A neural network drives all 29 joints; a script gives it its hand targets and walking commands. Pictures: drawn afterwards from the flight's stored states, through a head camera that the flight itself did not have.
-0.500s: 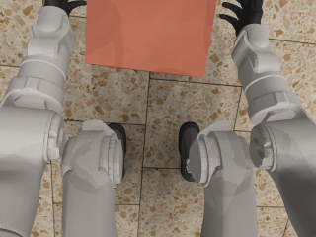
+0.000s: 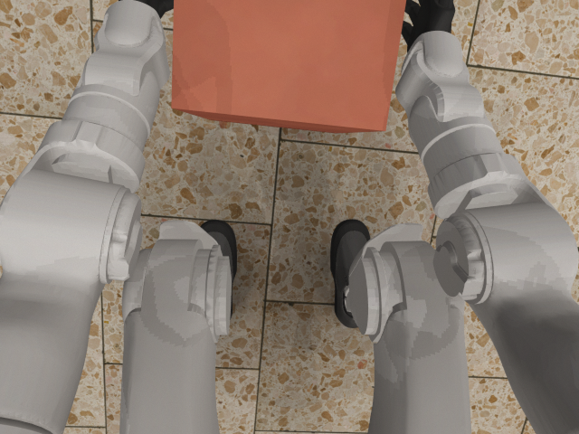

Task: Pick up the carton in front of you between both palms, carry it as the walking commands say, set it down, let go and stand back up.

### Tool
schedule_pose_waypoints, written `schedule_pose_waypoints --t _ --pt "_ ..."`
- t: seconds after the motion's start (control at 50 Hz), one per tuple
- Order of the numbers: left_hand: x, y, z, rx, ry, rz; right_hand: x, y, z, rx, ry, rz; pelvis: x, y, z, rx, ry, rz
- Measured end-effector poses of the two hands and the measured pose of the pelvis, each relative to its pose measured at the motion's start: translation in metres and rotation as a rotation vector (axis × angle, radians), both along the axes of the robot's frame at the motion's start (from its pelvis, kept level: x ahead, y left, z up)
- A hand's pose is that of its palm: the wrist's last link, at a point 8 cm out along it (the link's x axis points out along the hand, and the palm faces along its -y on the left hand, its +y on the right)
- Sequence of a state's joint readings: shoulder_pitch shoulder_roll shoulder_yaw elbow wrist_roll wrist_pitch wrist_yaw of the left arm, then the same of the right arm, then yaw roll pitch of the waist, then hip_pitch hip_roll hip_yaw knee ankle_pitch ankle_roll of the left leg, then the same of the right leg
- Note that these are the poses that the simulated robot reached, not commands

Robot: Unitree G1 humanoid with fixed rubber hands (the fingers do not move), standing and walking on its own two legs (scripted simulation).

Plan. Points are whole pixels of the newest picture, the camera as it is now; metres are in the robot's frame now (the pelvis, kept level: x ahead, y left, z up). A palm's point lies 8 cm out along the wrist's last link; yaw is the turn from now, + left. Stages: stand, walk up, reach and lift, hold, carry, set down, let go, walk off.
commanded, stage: reach and lift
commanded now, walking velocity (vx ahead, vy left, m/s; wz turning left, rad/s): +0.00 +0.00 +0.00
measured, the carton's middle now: (284, 42) +0.52 +0.02 -0.25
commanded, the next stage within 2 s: none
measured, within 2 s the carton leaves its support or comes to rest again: leaves its support in 0.14 s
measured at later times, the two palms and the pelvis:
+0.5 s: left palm out of the picture +0.50 +0.18 -0.04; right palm (510, 13) +0.50 -0.12 -0.03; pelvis +0.00 +0.00 +0.04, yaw +2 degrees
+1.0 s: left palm out of the picture +0.47 +0.17 +0.11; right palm out of the picture +0.48 -0.13 +0.12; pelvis +0.03 -0.01 +0.17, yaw +3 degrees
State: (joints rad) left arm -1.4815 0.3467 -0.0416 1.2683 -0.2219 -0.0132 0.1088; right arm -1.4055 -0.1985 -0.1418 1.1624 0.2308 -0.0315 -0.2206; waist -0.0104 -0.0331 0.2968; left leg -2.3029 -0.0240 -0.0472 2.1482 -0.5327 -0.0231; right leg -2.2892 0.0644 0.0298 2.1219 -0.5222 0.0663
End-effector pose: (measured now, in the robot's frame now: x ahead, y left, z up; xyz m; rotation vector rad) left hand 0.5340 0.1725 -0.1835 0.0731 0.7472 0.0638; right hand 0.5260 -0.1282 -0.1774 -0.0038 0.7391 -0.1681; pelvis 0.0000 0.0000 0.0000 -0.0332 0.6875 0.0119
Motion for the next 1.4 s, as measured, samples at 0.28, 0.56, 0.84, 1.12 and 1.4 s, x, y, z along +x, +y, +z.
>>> schedule_pose_waypoints --t 0.28,0.56,0.84,1.12,1.4 --pt "-0.003 -0.003 0.034 -0.023 -0.036 0.025 0.000 -0.002 0.038 0.019 -0.045 -0.024 0.008 -0.001 -0.008 0.008 -0.018 0.004" --pt "-0.038 0.004 0.172 -0.047 -0.052 0.085 -0.029 0.005 0.170 0.048 -0.064 -0.008 0.002 -0.004 0.061 0.008 0.028 0.032" --pt "-0.054 0.001 0.250 -0.049 -0.065 0.100 -0.040 0.002 0.250 0.042 -0.078 0.013 0.013 -0.005 0.130 0.015 0.040 0.033" --pt "-0.077 -0.001 0.339 -0.061 -0.059 0.126 -0.060 0.000 0.339 0.052 -0.072 0.014 0.043 -0.005 0.206 0.022 -0.063 0.037" --pt "-0.102 -0.003 0.430 -0.062 -0.057 0.142 -0.081 -0.002 0.430 0.052 -0.069 0.029 0.074 -0.005 0.289 0.032 -0.217 0.040"
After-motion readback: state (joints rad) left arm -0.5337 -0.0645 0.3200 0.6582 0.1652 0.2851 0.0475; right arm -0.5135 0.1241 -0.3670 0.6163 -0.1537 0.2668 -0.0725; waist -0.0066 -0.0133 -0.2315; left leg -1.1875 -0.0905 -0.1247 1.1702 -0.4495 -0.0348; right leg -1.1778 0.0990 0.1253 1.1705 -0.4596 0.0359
